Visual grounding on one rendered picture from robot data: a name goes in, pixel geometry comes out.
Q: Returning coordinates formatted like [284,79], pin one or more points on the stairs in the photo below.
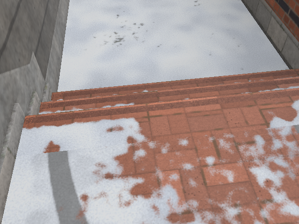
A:
[166,91]

